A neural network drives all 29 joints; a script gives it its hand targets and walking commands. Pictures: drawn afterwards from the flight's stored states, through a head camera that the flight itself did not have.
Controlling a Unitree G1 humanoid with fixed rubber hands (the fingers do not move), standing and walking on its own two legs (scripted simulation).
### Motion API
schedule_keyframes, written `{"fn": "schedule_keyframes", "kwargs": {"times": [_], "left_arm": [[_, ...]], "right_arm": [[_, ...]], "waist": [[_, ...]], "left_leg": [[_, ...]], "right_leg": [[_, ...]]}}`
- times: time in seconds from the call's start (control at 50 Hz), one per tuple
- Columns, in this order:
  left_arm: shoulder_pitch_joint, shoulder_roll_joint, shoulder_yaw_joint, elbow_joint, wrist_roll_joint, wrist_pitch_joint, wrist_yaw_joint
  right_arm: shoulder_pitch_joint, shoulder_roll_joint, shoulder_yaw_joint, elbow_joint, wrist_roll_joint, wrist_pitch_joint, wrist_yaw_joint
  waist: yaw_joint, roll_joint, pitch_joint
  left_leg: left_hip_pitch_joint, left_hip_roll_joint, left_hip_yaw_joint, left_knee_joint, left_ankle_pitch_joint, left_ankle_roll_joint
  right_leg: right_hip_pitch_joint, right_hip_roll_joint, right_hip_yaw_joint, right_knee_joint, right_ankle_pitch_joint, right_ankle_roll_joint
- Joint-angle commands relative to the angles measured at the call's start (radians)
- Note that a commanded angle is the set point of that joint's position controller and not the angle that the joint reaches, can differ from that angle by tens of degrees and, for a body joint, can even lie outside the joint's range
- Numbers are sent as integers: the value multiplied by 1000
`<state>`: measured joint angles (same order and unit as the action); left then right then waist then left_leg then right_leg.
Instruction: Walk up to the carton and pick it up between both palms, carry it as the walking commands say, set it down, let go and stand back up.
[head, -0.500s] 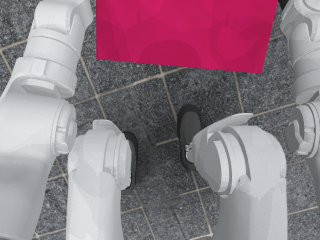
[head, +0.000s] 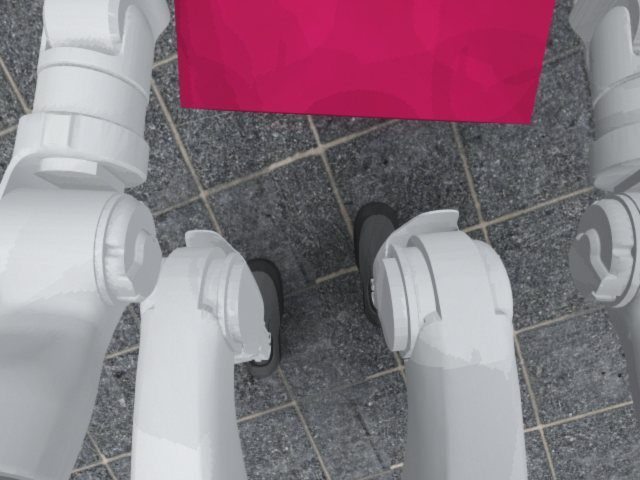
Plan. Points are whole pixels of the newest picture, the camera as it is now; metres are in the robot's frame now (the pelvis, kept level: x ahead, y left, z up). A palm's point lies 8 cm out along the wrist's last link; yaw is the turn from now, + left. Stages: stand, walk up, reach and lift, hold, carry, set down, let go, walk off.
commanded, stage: reach and lift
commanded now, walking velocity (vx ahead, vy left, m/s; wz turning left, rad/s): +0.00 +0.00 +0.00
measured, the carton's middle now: out of the picture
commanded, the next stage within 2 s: none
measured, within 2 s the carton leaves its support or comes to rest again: neither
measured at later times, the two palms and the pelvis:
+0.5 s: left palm out of the picture +0.58 +0.08 -0.06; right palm out of the picture +0.51 -0.29 -0.07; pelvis -0.01 +0.00 +0.04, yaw -1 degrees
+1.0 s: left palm out of the picture +0.55 +0.09 +0.01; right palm out of the picture +0.49 -0.28 -0.01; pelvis -0.02 +0.00 +0.10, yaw -1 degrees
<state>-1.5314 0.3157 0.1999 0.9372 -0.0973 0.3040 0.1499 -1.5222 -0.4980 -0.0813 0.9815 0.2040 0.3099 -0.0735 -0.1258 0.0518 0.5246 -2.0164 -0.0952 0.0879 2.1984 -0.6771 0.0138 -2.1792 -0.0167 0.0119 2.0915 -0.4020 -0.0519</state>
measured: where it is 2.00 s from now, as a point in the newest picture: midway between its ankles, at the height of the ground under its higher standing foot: (320, 311)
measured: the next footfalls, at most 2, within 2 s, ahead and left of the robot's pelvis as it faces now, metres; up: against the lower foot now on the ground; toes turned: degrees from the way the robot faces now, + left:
none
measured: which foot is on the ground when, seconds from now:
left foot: down 0.00-1.00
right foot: down 0.00-1.00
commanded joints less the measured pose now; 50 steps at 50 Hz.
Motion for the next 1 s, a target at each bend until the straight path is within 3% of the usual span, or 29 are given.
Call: {"fn": "schedule_keyframes", "kwargs": {"times": [0.0, 0.08, 0.16, 0.22, 0.28, 0.34, 0.42, 0.46, 0.52, 0.62, 0.66, 0.72, 0.88, 0.98], "left_arm": [[-714, -944, -318, -334, -142, -36, -297], [-644, -964, -307, -288, -120, -18, -310], [-667, -980, -320, -370, -125, -7, -306], [-629, -998, -316, -336, -113, 10, -310], [-644, -1011, -325, -373, -105, 25, -309], [-610, -1026, -303, -330, -78, 40, -312], [-598, -1042, -320, -391, -77, 50, -315], [-604, -1043, -311, -384, -61, 55, -321], [-598, -1060, -340, -436, -69, 63, -325], [-584, -1045, -334, -431, -60, 72, -337], [-583, -1052, -339, -447, -65, 74, -344], [-559, -1050, -326, -417, -49, 77, -358], [-529, -1071, -326, -418, -45, 83, -389], [-519, -1097, -362, -468, -57, 86, -393]], "right_arm": [[-709, 976, 250, -439, 126, -32, 269], [-695, 975, 247, -440, 106, -22, 269], [-700, 992, 256, -518, 108, -9, 270], [-665, 996, 243, -492, 81, 6, 275], [-669, 993, 242, -528, 78, 17, 282], [-659, 1002, 233, -502, 69, 30, 291], [-648, 1025, 253, -564, 73, 40, 300], [-627, 1038, 243, -525, 64, 50, 304], [-616, 1050, 261, -561, 65, 59, 309], [-623, 1083, 292, -591, 83, 72, 303], [-607, 1101, 298, -590, 73, 81, 297], [-601, 1121, 304, -599, 73, 84, 294], [-564, 1171, 322, -617, 57, 99, 290], [-549, 1179, 344, -659, 64, 100, 292]], "waist": [[-21, -100, -1962], [-14, -94, -1920], [-20, -89, -2068], [-27, -89, -2031], [-30, -70, -2093], [-19, -62, -2031], [-24, -68, -2174], [-16, -60, -2132], [-30, -62, -2230], [11, -67, -2245], [-3, -85, -2283], [22, -85, -2252], [24, -107, -2290], [17, -84, -2365]], "left_leg": [[213, -75, -14, -241, 231, 12], [204, -74, -16, -260, 203, 14], [293, -80, -18, -282, 245, 14], [291, -81, -24, -307, 222, 13], [359, -81, -31, -336, 239, 13], [341, -79, -34, -362, 201, 17], [427, -80, -40, -387, 246, 19], [396, -79, -38, -404, 219, 20], [464, -78, -45, -427, 245, 20], [437, -77, -34, -454, 227, 25], [442, -80, -33, -472, 217, 26], [410, -77, -30, -493, 198, 29], [437, -80, -36, -550, 189, 36], [520, -82, -51, -596, 229, 33]], "right_leg": [[1248, 75, 49, -127, 386, 33], [1211, 77, 43, -143, 334, 30], [1265, 83, 29, -160, 366, 32], [1217, 82, 13, -180, 329, 30], [1200, 85, -11, -192, 328, 29], [1147, 84, -11, -223, 264, 29], [1211, 91, -19, -248, 302, 28], [1188, 91, -15, -264, 269, 26], [1219, 95, -25, -287, 280, 28], [1283, 97, 10, -337, 243, 29], [1339, 99, 12, -358, 240, 32], [1355, 97, 31, -385, 207, 35], [1431, 100, 42, -454, 161, 41], [1477, 103, 36, -483, 206, 39]]}}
